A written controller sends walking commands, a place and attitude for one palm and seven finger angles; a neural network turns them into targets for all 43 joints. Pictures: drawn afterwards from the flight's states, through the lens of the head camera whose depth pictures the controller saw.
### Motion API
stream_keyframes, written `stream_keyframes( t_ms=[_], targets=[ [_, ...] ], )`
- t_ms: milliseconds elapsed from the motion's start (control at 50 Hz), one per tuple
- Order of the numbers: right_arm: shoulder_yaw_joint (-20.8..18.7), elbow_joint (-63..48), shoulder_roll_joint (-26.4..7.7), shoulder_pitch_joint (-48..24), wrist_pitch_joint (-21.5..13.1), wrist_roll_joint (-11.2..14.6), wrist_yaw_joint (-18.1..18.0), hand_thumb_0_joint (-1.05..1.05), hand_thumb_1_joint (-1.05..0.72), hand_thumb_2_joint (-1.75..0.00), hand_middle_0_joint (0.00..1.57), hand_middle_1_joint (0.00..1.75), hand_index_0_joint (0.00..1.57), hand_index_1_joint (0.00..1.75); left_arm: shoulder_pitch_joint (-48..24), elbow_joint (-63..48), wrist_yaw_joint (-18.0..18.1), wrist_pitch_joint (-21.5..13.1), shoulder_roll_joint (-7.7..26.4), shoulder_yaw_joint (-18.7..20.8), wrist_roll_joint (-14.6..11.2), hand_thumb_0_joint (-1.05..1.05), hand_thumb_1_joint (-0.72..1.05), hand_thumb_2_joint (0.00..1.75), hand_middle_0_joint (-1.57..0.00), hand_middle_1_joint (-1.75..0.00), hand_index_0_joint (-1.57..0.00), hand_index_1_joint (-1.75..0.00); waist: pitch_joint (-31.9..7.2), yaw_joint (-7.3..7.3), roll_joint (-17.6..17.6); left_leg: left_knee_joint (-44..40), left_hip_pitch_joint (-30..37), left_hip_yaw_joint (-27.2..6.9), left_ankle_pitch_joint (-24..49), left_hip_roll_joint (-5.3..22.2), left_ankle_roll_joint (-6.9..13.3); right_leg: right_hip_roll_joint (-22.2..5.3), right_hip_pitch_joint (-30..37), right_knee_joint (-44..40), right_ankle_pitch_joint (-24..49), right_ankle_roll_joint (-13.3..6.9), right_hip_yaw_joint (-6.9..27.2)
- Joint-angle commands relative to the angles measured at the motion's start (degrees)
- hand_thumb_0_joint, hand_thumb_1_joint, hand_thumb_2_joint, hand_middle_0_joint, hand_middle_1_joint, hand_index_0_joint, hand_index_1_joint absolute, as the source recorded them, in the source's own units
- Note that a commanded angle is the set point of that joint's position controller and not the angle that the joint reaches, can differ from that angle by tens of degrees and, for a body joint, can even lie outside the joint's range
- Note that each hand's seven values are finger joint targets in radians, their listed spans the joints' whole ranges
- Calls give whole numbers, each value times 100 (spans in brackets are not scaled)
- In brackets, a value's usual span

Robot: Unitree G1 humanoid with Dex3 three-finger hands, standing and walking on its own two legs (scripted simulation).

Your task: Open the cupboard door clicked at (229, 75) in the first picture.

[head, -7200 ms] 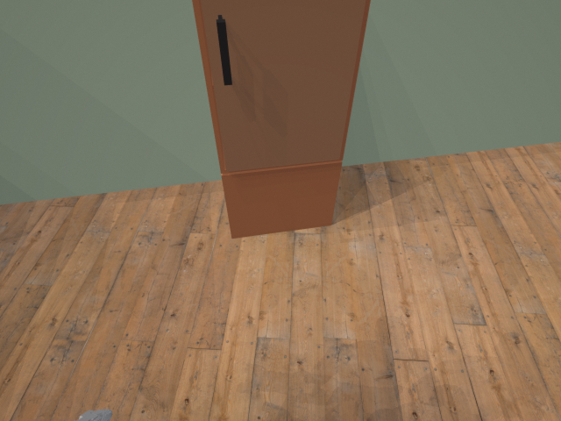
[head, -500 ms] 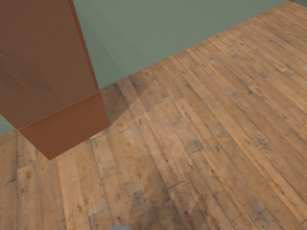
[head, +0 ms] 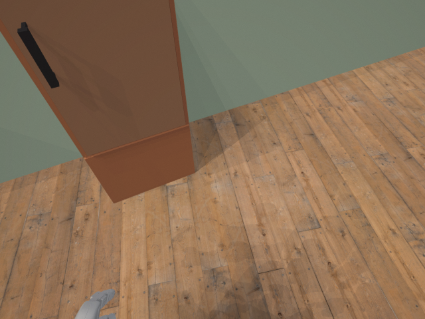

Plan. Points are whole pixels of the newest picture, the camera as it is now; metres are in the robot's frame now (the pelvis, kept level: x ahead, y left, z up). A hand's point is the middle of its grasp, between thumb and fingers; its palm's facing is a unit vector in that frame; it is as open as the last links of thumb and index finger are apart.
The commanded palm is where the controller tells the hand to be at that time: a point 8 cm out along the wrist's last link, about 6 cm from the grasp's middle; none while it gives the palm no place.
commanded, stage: turn to face it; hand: left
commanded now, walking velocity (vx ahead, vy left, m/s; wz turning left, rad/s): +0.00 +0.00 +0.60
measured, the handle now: (40, 56) +0.73 +0.49 +0.10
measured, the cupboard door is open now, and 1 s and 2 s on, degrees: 0 0 0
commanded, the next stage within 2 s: take the last steps up to it in 0.64 s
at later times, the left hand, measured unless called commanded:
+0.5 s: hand out of the picture -0.07 +0.22 -0.18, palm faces +0.36 -0.90 -0.25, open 7.4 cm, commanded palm none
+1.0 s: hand out of the picture -0.05 +0.18 -0.16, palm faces +0.43 -0.88 -0.22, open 7.3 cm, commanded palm none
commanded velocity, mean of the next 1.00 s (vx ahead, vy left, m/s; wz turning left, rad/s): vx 0.08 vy -0.02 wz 0.27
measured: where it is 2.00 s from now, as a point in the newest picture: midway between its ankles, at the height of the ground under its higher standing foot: (193, 310)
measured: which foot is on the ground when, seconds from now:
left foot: down 0.00-0.02, up 0.04-0.46, down 0.48-0.96, up 0.98-1.00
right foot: up 0.00-0.00, down 0.02-0.48, up 0.50-0.92, down 0.94-1.00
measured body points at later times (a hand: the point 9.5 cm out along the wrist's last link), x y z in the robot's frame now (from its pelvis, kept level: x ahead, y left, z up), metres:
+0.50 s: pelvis -0.02 +0.02 -0.01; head +0.01 +0.04 +0.44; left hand -0.09 +0.27 -0.16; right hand +0.17 -0.20 -0.14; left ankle -0.05 +0.12 -0.74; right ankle +0.00 -0.12 -0.73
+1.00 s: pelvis -0.02 +0.00 +0.00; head -0.02 -0.03 +0.45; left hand -0.08 +0.23 -0.14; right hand +0.09 -0.21 -0.17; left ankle -0.05 +0.11 -0.72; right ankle +0.00 -0.09 -0.74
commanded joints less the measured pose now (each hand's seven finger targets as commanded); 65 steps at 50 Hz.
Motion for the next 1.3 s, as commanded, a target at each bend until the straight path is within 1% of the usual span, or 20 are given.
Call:
stream_keyframes(
  t_ms=[0,20,100,160,360,420,440,460,480,560,600,780,880,900,920,940,960,1020,1060,1280],
  targets=[
    [-233,-669,-462,-110,-155,109,-21,0,-90,-90,20,30,20,30,875,-317,179,-281,1443,352,113,0,90,90,-20,-30,-20,-30,-872,410,-1754,1583,-1738,84,-1373,-23,-246,-2230,2254,-2334,1016,-849,2123],
    [-288,-722,-675,-160,-129,9,-29,0,-90,-90,20,30,20,30,768,-410,163,-219,1521,292,86,0,90,90,-20,-30,-20,-30,-722,386,-1462,2774,-1664,226,-2184,45,-294,-2795,1401,-2289,1317,-1313,2175],
    [-286,-299,-619,13,26,-21,90,0,-90,-90,20,30,20,30,-30,-506,143,-283,783,147,54,0,90,90,-20,-30,-20,-30,-52,-30,-939,4180,-1568,424,-954,512,-438,-1705,671,-2069,1754,-1013,581],
    [-232,-265,-580,-66,60,-8,98,0,-90,-90,20,30,20,30,401,-343,148,-315,797,140,61,0,90,90,-20,-30,-20,-30,-170,129,-1224,4056,-1591,617,-848,589,-555,-1680,1081,-1934,2456,-1021,145],
    [-12,-373,-369,-742,-55,72,66,0,-90,-90,20,30,20,30,1026,112,113,-216,1177,268,150,0,90,90,-20,-30,-20,-30,-405,502,-1505,1396,-468,1351,-1406,530,-398,-1956,1418,-1383,3600,-1153,-328],
    [-38,-240,-552,-171,-158,51,31,0,-90,-90,20,30,20,30,843,197,101,-173,1145,298,79,0,90,90,-20,-30,-20,-30,-644,145,-1175,-419,813,1418,-79,556,-268,-1791,954,-503,3128,-682,-752],
    [-139,-201,-1018,133,-232,16,17,0,-90,-90,20,30,20,30,919,107,75,-144,932,273,29,0,90,90,-20,-30,-20,-30,-959,-20,-9,-855,1839,478,1095,1329,34,-1403,25,547,1944,-341,-990],
    [-265,-181,-1600,377,-234,15,-14,0,-90,-90,20,30,20,30,860,-94,40,-123,513,141,11,0,90,90,-20,-30,-20,-30,-952,-118,1635,-954,2328,-1203,3343,2749,766,-703,-1386,1658,-1534,28,-947],
    [-251,-81,-1632,582,-203,39,-79,0,-90,-90,20,30,20,30,518,-157,100,-37,595,75,62,0,90,90,-20,-30,-20,-30,-927,-249,1271,-912,1920,-1107,3378,2910,1058,-701,-1260,2238,-1768,-36,-334],
    [-46,-225,-973,-339,-246,23,-184,0,-90,-90,20,30,20,30,572,269,26,-30,592,140,52,0,90,90,-20,-30,-20,-30,-430,140,699,-1062,1136,-210,2432,1955,827,-619,-1113,2723,-482,-26,-73],
    [-28,-222,-932,-385,-274,41,-182,0,-90,-90,20,30,20,30,717,385,5,-14,577,133,54,0,90,90,-20,-30,-20,-30,-460,195,598,-1215,1055,-57,2095,1824,771,-580,-949,2570,-252,3,-100],
    [-58,34,-803,83,-262,-24,-170,0,-90,-90,20,30,20,30,529,357,-8,-75,286,4,86,0,90,90,-20,-30,-20,-30,-400,-14,581,-1630,935,-763,-507,1870,901,-289,-450,874,-526,-83,-196],
    [-59,303,-636,155,-287,-13,-172,0,-90,-90,20,30,20,30,1292,776,-78,-243,133,-56,119,0,90,90,-20,-30,-20,-30,-163,295,327,-1417,-187,-675,-2236,1512,602,-3,1201,-1164,134,-258,-464],
    [-28,317,-453,156,-303,0,-169,0,-90,-90,20,30,20,30,1645,915,-62,-295,241,-10,139,0,90,90,-20,-30,-20,-30,-115,447,-83,-816,-677,-341,-2292,1161,380,-218,1818,-1750,-2,-341,-193],
    [46,242,-70,148,-326,54,-159,0,-90,-90,20,30,20,30,1968,991,-5,-342,601,79,197,0,90,90,-20,-30,-20,-30,-6,581,-1186,637,-1671,403,-2191,547,95,-1289,2219,-2557,-1398,-751,1352],
    [84,-31,-29,-278,-331,25,-113,0,-90,-90,20,30,20,30,2070,956,34,-301,926,135,160,0,90,90,-20,-30,-20,-30,423,761,-1701,1807,-2261,864,-2186,324,-14,-2228,1741,-3362,-2470,-1280,2578],
    [6,-31,-310,-426,-294,-37,-80,0,-90,-90,20,30,20,30,2017,970,69,-388,855,161,93,0,90,90,-20,-30,-20,-30,644,705,-1697,2458,-2302,579,-1769,627,24,-2285,1117,-3668,-2896,-1383,2942],
    [-63,343,-193,-30,-272,-61,16,0,-90,-90,20,30,20,30,1519,989,56,-492,217,-2,76,0,90,90,-20,-30,-20,-30,837,224,-705,3175,-2042,746,-573,870,-101,-1539,797,-3300,-1161,-1095,1338],
    [-46,493,-48,203,-282,-59,14,0,-90,-90,20,30,20,30,1746,1100,61,-583,39,-60,50,0,90,90,-20,-30,-20,-30,574,213,-728,3305,-1959,859,-155,919,-187,-1287,1097,-3105,136,-1043,696],
    [55,332,318,-841,-448,6,40,0,-90,-90,20,30,20,30,2646,1843,143,-666,-95,-83,130,0,90,90,-20,-30,-20,-30,592,480,-914,1617,-1742,1389,-309,1034,-120,-1394,1652,-2547,2629,-1358,423]
  ],
)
